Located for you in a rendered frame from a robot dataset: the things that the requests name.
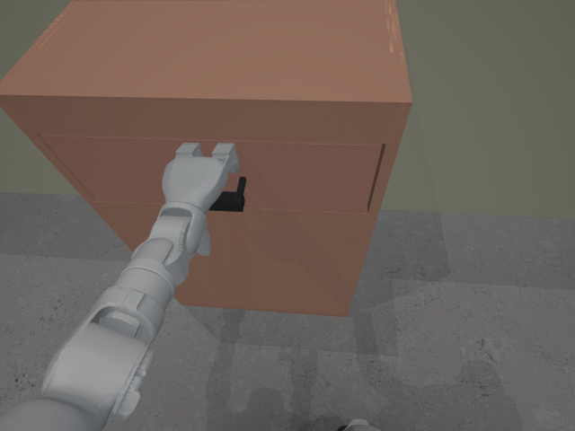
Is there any cabinet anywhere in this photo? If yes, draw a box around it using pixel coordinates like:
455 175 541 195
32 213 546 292
0 0 412 317

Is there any robot left hand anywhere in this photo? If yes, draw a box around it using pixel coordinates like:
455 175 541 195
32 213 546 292
162 143 239 256

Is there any robot left forearm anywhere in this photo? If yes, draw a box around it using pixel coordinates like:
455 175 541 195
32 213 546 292
41 202 207 395

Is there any left robot upper arm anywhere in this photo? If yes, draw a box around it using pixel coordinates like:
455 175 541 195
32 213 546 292
0 322 155 431

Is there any drawer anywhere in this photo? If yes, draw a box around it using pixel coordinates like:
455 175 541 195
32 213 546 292
41 134 382 213

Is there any handle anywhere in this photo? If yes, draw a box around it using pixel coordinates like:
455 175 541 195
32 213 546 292
209 177 246 212

